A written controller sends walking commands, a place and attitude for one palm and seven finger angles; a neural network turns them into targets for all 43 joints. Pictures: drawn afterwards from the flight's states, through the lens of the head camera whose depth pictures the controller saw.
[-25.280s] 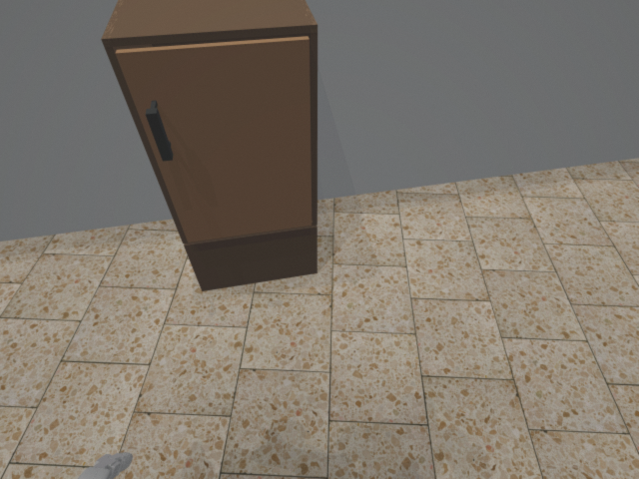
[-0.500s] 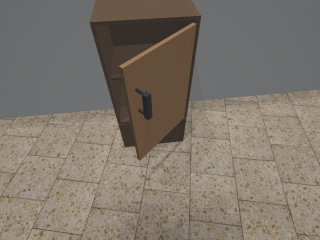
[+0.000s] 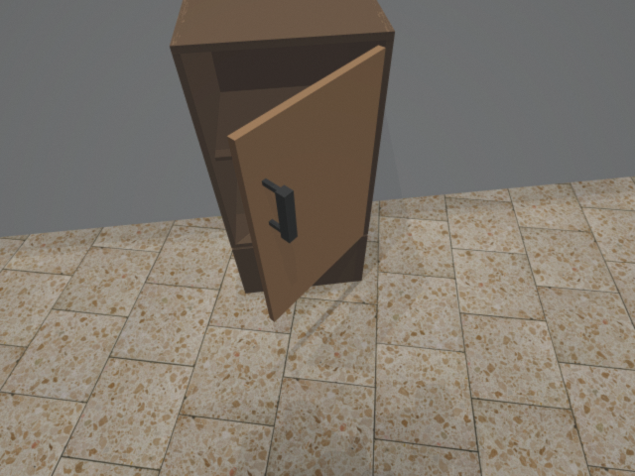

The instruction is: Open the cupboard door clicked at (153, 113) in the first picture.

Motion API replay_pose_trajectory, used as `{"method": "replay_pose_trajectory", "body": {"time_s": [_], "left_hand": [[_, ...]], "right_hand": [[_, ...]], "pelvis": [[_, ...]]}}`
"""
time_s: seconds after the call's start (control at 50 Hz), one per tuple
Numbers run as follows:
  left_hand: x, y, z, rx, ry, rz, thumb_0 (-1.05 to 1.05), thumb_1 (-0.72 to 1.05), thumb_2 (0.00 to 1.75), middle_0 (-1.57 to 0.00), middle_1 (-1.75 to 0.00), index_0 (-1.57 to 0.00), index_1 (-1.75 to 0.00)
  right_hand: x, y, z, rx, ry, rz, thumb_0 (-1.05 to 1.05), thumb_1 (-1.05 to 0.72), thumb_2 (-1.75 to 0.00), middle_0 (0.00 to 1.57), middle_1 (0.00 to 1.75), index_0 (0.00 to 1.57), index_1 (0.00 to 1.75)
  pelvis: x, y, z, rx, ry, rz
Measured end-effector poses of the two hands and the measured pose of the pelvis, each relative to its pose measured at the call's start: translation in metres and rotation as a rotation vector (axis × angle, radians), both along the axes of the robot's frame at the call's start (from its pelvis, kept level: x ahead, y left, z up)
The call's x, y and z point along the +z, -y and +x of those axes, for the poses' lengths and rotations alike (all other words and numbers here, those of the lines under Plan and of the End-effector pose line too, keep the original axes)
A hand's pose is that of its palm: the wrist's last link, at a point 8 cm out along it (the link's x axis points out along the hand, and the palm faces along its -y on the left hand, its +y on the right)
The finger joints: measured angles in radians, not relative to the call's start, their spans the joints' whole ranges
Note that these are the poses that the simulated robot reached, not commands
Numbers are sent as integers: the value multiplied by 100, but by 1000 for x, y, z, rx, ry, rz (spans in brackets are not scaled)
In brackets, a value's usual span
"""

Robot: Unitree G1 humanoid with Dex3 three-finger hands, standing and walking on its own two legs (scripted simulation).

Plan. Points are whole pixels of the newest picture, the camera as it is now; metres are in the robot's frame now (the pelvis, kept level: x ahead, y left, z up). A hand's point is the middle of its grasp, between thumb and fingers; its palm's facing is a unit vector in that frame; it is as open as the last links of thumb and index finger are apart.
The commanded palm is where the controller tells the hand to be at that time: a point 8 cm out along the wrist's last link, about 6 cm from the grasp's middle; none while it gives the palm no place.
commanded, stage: walk to a spot facing it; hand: left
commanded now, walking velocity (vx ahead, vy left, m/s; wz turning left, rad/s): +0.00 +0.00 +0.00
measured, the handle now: (278, 210) +0.57 +0.10 -0.05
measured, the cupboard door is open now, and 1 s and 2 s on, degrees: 42 42 42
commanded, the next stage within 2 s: none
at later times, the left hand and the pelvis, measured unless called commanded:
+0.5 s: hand out of the picture +0.08 +0.19 -0.18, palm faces -0.12 -0.96 -0.25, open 7.4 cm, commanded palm none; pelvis -0.01 -0.01 -0.01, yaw -10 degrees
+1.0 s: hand out of the picture +0.15 +0.14 -0.19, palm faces -0.39 -0.89 -0.24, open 7.4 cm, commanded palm none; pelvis +0.01 -0.02 -0.01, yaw -27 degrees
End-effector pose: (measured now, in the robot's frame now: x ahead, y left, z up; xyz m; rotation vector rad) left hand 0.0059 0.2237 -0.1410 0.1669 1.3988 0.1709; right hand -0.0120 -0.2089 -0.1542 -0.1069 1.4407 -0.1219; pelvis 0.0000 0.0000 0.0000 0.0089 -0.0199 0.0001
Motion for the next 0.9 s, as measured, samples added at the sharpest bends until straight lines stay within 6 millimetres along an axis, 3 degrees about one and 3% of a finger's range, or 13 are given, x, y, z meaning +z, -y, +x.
{"method": "replay_pose_trajectory", "body": {"time_s": [0.32, 0.46, 0.6, 0.66, 0.76, 0.9], "left_hand": [[-9, -4, 23, -55, -16, -4, 1, 91, 89, -20, -29, -20, -30], [-9, -12, 63, -135, 36, 18, 1, 91, 89, -20, -29, -20, -30], [4, 4, 114, -227, 165, 73, 1, 91, 89, -20, -29, -20, -30], [6, 13, 120, -255, 175, 92, 1, 91, 89, -20, -29, -20, -30], [12, 26, 118, -327, 108, 88, 1, 91, 89, -20, -29, -20, -30], [6, 35, 128, -404, 65, 43, 1, 91, 89, -20, -29, -21, -30]], "right_hand": [[-3, 18, 0, -97, 26, -59, 0, -91, -90, 20, 30, 20, 30], [-3, 33, -10, -152, 60, -103, 0, -91, -90, 20, 30, 20, 30], [-20, 61, -15, -190, 76, -83, 0, -91, -90, 20, 30, 20, 30], [-20, 77, -6, -226, 96, -87, 0, -91, -90, 20, 30, 20, 30], [3, 94, 20, -279, 206, -115, 0, -91, -90, 20, 30, 20, 30], [24, 99, 45, -343, 319, -157, 0, -91, -90, 19, 30, 20, 30]], "pelvis": [[-8, 1, -2, -86, -15, -2], [-14, 2, -6, -157, -25, 19], [-23, 25, -3, -218, -26, 26], [-22, 31, -6, -250, -20, 16], [-8, 35, -7, -333, -37, 43], [-3, 30, 2, -434, -55, 44]]}}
